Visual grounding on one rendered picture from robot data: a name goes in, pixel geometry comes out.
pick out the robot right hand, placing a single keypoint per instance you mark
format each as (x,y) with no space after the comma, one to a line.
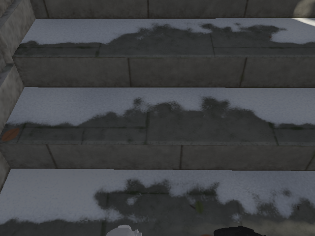
(236,231)

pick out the robot left shin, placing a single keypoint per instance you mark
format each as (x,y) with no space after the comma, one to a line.
(123,226)

